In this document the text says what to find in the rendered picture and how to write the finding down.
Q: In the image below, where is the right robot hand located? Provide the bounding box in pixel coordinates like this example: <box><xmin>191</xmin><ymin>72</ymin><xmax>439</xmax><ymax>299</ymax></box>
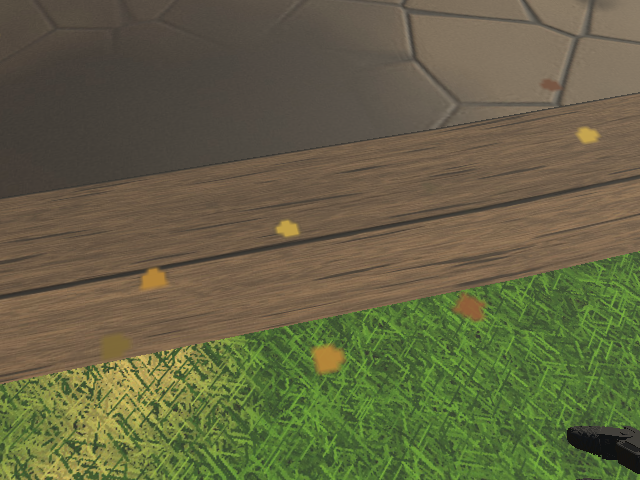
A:
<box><xmin>567</xmin><ymin>426</ymin><xmax>640</xmax><ymax>480</ymax></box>

